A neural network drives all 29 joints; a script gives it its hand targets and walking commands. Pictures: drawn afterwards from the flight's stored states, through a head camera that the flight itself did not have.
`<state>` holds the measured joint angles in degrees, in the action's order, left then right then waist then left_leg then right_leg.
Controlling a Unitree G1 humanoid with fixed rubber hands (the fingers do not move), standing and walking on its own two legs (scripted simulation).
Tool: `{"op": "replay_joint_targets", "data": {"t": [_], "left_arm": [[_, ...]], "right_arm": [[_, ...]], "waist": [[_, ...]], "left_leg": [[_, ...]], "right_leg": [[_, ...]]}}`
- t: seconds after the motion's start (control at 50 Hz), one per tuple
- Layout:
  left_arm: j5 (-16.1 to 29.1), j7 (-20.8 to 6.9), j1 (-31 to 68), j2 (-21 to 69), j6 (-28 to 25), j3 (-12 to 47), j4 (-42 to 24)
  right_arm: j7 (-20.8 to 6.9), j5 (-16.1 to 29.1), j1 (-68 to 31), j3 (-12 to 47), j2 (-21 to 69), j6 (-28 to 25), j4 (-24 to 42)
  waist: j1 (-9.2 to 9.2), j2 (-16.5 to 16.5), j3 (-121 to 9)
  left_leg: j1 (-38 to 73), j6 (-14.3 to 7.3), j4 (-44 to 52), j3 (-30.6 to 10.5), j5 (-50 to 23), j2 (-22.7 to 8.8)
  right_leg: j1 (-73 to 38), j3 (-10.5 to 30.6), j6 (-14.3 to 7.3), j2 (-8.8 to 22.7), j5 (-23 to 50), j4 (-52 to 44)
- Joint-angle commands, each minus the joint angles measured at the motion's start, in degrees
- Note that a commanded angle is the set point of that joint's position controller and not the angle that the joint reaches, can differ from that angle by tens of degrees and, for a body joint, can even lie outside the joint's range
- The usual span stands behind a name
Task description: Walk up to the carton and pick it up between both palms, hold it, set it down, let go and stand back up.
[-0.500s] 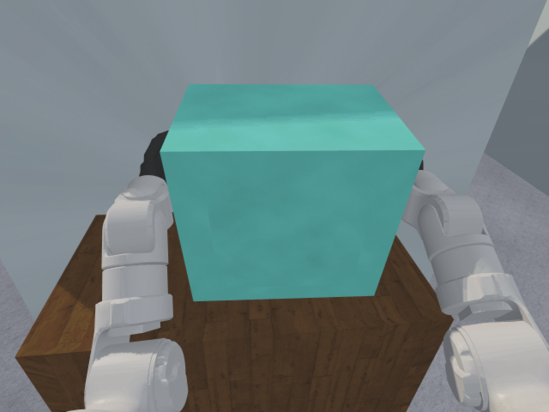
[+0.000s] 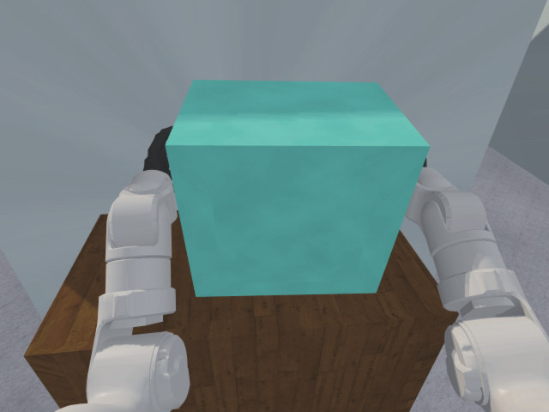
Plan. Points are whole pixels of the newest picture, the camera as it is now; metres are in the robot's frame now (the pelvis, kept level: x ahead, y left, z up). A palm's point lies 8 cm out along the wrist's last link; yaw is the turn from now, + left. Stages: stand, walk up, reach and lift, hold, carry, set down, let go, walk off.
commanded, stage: hold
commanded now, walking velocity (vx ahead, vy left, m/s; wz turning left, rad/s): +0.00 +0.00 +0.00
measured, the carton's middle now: (286, 188) +0.36 +0.00 +0.23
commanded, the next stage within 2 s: none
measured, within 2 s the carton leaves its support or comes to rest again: neither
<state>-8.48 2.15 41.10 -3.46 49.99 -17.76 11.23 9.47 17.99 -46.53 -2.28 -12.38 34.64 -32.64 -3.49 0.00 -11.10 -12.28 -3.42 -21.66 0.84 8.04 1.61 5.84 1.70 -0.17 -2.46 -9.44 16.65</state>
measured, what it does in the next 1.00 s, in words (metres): stands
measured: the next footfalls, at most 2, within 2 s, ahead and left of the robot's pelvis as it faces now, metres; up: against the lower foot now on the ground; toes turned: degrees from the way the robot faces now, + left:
none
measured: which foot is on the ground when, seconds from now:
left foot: down 0.00-1.00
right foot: down 0.00-1.00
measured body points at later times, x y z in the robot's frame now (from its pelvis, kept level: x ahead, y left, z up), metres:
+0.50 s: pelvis +0.01 +0.00 +0.00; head -0.08 +0.02 +0.44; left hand +0.36 +0.18 +0.24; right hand +0.37 -0.18 +0.25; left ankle +0.04 +0.08 -0.75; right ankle +0.00 -0.12 -0.75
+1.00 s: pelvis +0.00 +0.00 +0.00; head -0.08 +0.02 +0.44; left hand +0.36 +0.18 +0.25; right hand +0.38 -0.18 +0.25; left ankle +0.04 +0.08 -0.75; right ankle +0.00 -0.12 -0.75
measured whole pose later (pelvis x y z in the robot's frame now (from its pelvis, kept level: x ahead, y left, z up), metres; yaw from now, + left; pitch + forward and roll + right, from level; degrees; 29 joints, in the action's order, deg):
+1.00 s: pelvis +0.00 +0.00 +0.00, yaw +0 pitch -2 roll -2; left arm -8.3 1.8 40.1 -3.6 50.0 -17.6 9.3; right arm 10.0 18.5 -45.5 -1.3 -12.5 34.8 -30.5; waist -3.4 0.1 -10.8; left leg -12.1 -3.1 -21.9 0.4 8.2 1.4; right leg 5.5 1.7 -0.4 -2.8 -9.4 16.4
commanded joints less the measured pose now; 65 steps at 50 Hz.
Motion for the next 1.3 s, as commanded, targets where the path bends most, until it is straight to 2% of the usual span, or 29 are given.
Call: {"op": "replay_joint_targets", "data": {"t": [0.0, 0.04, 0.06, 0.1, 0.14, 0.22, 0.26, 0.32, 0.34, 0.38, 0.4, 0.42, 0.48, 0.5, 0.52, 0.54, 0.56, 0.7, 0.72, 0.78, 0.88, 0.9, 0.94, 0.96, 1.06, 1.14, 1.22, 1.24, 1.28], "left_arm": [[12.6, -7.9, 53.6, 33.2, -4.9, 31.2, -13.7], [12.3, -7.9, 53.3, 32.4, -4.7, 30.4, -13.0], [11.2, -8.1, 52.2, 31.6, -4.4, 29.0, -10.6], [10.6, -8.4, 52.7, 31.7, -4.3, 28.8, -11.0], [11.2, -8.5, 52.1, 31.7, -4.2, 30.0, -12.8], [11.3, -8.8, 51.6, 31.5, -4.0, 29.8, -12.8], [12.2, -8.7, 52.9, 32.4, -4.4, 31.6, -15.7], [11.8, -8.6, 50.9, 31.7, -4.1, 31.1, -15.9], [10.9, -8.8, 50.5, 30.4, -3.9, 29.5, -13.9], [11.5, -9.1, 52.2, 31.1, -4.3, 30.5, -16.0], [11.0, -9.1, 51.9, 30.9, -4.1, 30.5, -15.5], [11.7, -9.1, 52.0, 31.8, -4.1, 31.7, -16.7], [11.4, -8.6, 53.4, 31.4, -4.2, 31.6, -15.3], [11.1, -8.6, 52.2, 31.6, -3.9, 30.9, -14.1], [11.1, -8.7, 51.7, 31.7, -3.9, 31.3, -14.4], [11.2, -8.8, 51.9, 31.3, -4.0, 30.8, -15.0], [11.6, -8.8, 52.0, 32.0, -4.0, 31.6, -15.3], [10.8, -9.2, 52.6, 31.2, -4.0, 29.4, -11.7], [11.3, -9.1, 52.1, 31.8, -4.3, 29.9, -12.1], [10.9, -8.9, 53.5, 31.2, -4.7, 29.2, -11.0], [11.6, -9.0, 52.5, 31.6, -4.7, 29.6, -13.3], [12.8, -8.8, 53.3, 32.1, -4.9, 30.9, -14.1], [12.7, -8.6, 52.6, 31.8, -4.7, 30.7, -14.6], [11.9, -8.6, 52.7, 30.9, -4.5, 29.7, -13.0], [11.2, -9.0, 54.1, 31.0, -4.7, 29.5, -11.2], [11.8, -8.5, 53.7, 32.9, -4.6, 31.8, -13.1], [11.7, -8.5, 54.6, 32.8, -4.8, 31.1, -12.8], [12.0, -8.4, 53.8, 32.5, -4.8, 31.4, -13.3], [12.2, -8.0, 54.4, 32.3, -5.0, 31.7, -14.0]], "right_arm": [[-8.2, 10.2, -56.8, 18.2, 38.0, -3.2, 23.7], [-8.2, 10.0, -56.6, 18.4, 38.1, -2.9, 23.3], [-8.1, 9.2, -55.5, 17.4, 37.3, -2.5, 20.3], [-8.3, 9.2, -54.6, 17.6, 38.2, -2.5, 18.6], [-8.1, 10.1, -54.1, 18.0, 37.7, -2.6, 20.6], [-7.6, 10.4, -55.0, 18.4, 37.7, -2.4, 22.5], [-7.5, 10.7, -55.0, 18.7, 38.0, -2.7, 24.5], [-7.1, 11.3, -54.1, 19.7, 38.0, -2.7, 26.5], [-6.9, 10.9, -54.1, 19.3, 37.7, -2.3, 24.9], [-6.8, 10.7, -54.3, 19.3, 38.6, -2.6, 25.6], [-6.8, 10.6, -52.4, 18.9, 37.9, -2.1, 23.4], [-6.8, 10.8, -52.5, 18.9, 37.7, -2.1, 24.7], [-7.4, 9.8, -53.8, 17.7, 37.4, -2.1, 23.3], [-7.5, 9.6, -54.1, 17.6, 37.4, -2.2, 23.2], [-7.5, 9.4, -53.0, 17.6, 37.3, -2.1, 22.7], [-7.6, 9.8, -54.0, 18.4, 37.8, -2.3, 23.6], [-7.5, 9.9, -54.5, 18.4, 37.9, -2.5, 24.6], [-7.7, 8.9, -55.7, 17.2, 37.4, -2.4, 21.8], [-7.8, 8.9, -56.4, 18.1, 38.5, -2.8, 23.6], [-7.9, 9.4, -57.1, 18.6, 38.8, -2.7, 21.7], [-7.4, 10.3, -55.9, 19.0, 38.8, -2.9, 23.5], [-7.3, 10.5, -57.0, 19.1, 39.0, -3.3, 26.1], [-7.2, 10.6, -56.1, 18.9, 38.3, -3.0, 26.1], [-7.2, 10.2, -56.1, 19.0, 38.1, -2.7, 24.6], [-7.3, 8.4, -55.5, 17.1, 38.4, -2.8, 21.4], [-7.6, 9.1, -54.9, 16.9, 37.3, -2.7, 21.8], [-8.2, 8.9, -55.7, 16.5, 37.5, -2.7, 20.4], [-8.2, 9.5, -55.8, 17.7, 38.1, -3.0, 21.9], [-8.1, 9.7, -56.3, 17.8, 37.4, -3.0, 22.9]], "waist": [[-0.78, -2.4, -22.8], [-0.44, -1.7, -22.6], [-0.37, -1.4, -19.1], [-0.43, -1.8, -18.0], [-0.72, -3.1, -20.1], [-0.75, -2.1, -20.3], [-1.33, -3.5, -22.4], [-1.08, -2.2, -23.2], [-0.49, -1.4, -20.6], [-0.99, -1.8, -22.5], [-1.29, -2.9, -19.9], [-1.81, -4.0, -20.9], [-1.56, -4.8, -19.3], [-1.16, -4.0, -18.7], [-1.61, -3.9, -19.4], [-0.82, -3.3, -19.8], [-1.19, -3.4, -20.7], [-0.55, -2.2, -18.6], [-0.32, -1.1, -19.8], [0.29, -1.1, -19.6], [-0.05, -0.6, -21.6], [-0.48, -1.0, -23.4], [-0.39, -1.6, -23.0], [-0.17, -0.9, -21.3], [-1.01, -1.9, -19.5], [-1.88, -5.3, -20.6], [-1.28, -4.7, -20.2], [-1.01, -4.0, -21.6], [-1.13, -4.1, -22.8]], "left_leg": [[17.7, 3.6, 1.2, -3.9, -13.9, -2.7], [17.7, 3.2, 1.3, -3.7, -13.0, -2.5], [16.6, 3.0, 2.2, -3.5, -10.3, -2.5], [15.6, 2.6, 2.9, -3.3, -8.3, -2.6], [16.6, 3.2, 2.0, -3.7, -11.5, -2.7], [17.3, 3.3, 1.2, -3.7, -13.2, -2.3], [18.5, 3.9, 0.5, -4.0, -15.4, -2.3], [19.5, 3.4, -0.2, -3.8, -17.2, -2.1], [18.5, 3.0, 0.2, -3.7, -15.7, -1.8], [18.3, 3.1, 0.5, -3.7, -14.6, -1.9], [17.5, 3.5, 0.8, -3.8, -14.2, -2.0], [17.9, 3.9, 0.6, -3.9, -14.8, -2.2], [16.6, 3.9, 1.3, -3.7, -11.5, -2.3], [16.3, 3.6, 1.4, -3.6, -11.2, -2.3], [16.5, 3.7, 1.5, -3.6, -11.6, -2.4], [16.4, 3.4, 1.4, -3.6, -12.1, -2.3], [16.8, 3.6, 1.0, -3.7, -13.0, -2.3], [15.5, 3.1, 2.2, -3.4, -9.4, -2.4], [15.6, 2.7, 2.1, -3.3, -9.8, -2.4], [16.0, 2.3, 2.0, -3.2, -10.1, -2.2], [17.3, 2.5, 1.2, -3.4, -12.6, -2.3], [17.3, 2.6, 0.8, -3.4, -13.3, -2.1], [18.1, 2.9, 0.6, -3.5, -14.2, -2.2], [17.4, 2.5, 0.9, -3.3, -12.5, -2.0], [15.4, 2.4, 2.3, -3.2, -6.7, -2.1], [16.5, 3.9, 1.7, -3.7, -10.3, -2.6], [15.0, 3.8, 2.3, -3.8, -8.8, -2.7], [16.0, 3.7, 1.5, -3.7, -11.4, -2.5], [17.1, 4.0, 1.0, -3.9, -12.7, -2.5]], "right_leg": [[2.6, -0.5, 0.5, -1.7, 8.4, -3.0], [2.5, -0.4, 0.8, -1.5, 7.8, -3.2], [3.5, -0.3, 0.7, -1.1, 5.8, -3.8], [3.7, 0.1, 0.6, -0.8, 5.1, -3.7], [2.2, 0.0, 0.5, -1.1, 7.3, -3.2], [2.3, -0.2, 0.9, -1.3, 9.1, -3.3], [1.9, -0.2, 1.0, -1.3, 11.0, -2.8], [0.9, -0.1, 1.3, -1.3, 13.5, -2.6], [1.2, -0.2, 1.6, -1.0, 13.2, -3.0], [0.8, -0.1, 1.8, -0.8, 12.9, -2.6], [1.3, -0.2, 1.4, -0.9, 11.8, -2.6], [1.2, -0.1, 1.1, -1.0, 11.7, -2.6], [3.6, -0.4, 0.7, -0.9, 6.8, -3.2], [3.7, -0.4, 0.7, -0.9, 6.8, -3.4], [2.7, -0.3, 0.6, -0.9, 7.7, -3.1], [2.2, -0.2, 0.9, -0.9, 8.2, -3.0], [2.1, -0.2, 1.0, -1.0, 9.4, -2.7], [3.3, -0.5, 0.8, -1.0, 5.3, -3.5], [3.1, -0.4, 1.0, -1.0, 6.6, -3.3], [3.1, -0.2, 1.0, -1.0, 6.4, -3.4], [2.2, -0.2, 1.4, -1.2, 9.1, -3.0], [2.2, -0.1, 1.5, -1.2, 9.7, -3.0], [2.1, -0.2, 1.2, -1.4, 9.9, -3.0], [2.5, -0.2, 1.3, -1.2, 8.6, -3.4], [4.8, 0.0, 1.2, -0.3, 4.5, -3.9], [3.5, -0.3, 0.2, -1.1, 5.4, -3.1], [3.3, -0.5, 0.3, -1.1, 4.5, -3.0], [2.5, -0.4, 0.5, -1.2, 7.1, -2.8], [2.9, -0.4, 0.6, -1.3, 7.0, -2.8]]}}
